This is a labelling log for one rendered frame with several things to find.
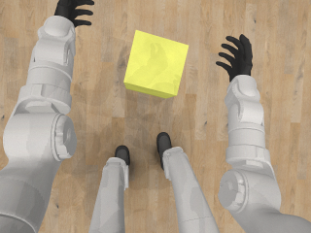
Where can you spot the robot right hand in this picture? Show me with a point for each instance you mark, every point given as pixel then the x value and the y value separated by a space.
pixel 241 63

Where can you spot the right robot shin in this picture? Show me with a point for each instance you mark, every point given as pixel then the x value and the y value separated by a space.
pixel 173 150

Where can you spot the robot left upper arm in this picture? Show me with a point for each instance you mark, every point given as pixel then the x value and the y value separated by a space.
pixel 36 144

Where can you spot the right robot foot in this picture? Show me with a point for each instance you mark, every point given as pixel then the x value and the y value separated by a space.
pixel 163 143

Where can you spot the robot right forearm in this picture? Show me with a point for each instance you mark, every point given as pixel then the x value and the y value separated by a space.
pixel 245 128

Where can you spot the robot right upper arm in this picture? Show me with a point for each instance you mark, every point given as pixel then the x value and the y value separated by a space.
pixel 254 200

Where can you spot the robot left forearm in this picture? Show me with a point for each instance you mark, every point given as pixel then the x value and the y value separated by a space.
pixel 50 71

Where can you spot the robot left hand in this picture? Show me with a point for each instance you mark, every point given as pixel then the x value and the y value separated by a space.
pixel 67 9

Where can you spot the carton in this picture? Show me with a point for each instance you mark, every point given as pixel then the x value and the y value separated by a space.
pixel 155 65

